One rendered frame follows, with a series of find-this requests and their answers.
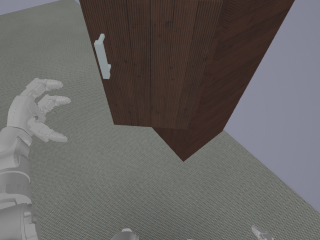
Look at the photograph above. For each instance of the cupboard door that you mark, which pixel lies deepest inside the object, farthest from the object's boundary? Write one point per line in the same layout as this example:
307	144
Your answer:
158	50

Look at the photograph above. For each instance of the robot left shin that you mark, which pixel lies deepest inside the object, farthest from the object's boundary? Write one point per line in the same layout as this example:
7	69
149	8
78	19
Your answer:
126	230

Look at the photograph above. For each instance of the left robot hand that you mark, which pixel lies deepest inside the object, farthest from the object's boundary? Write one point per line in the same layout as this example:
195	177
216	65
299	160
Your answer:
23	109

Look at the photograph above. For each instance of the robot left forearm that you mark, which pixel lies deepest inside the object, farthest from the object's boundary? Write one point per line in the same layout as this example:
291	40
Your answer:
15	167

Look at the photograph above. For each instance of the handle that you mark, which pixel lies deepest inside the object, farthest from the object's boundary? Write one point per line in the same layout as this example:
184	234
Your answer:
101	55

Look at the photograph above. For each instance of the left robot upper arm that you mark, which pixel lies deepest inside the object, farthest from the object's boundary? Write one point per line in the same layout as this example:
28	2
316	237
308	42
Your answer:
19	222

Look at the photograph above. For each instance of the right robot hand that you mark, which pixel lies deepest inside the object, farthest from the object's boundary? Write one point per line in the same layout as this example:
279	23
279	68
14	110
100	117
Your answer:
261	234

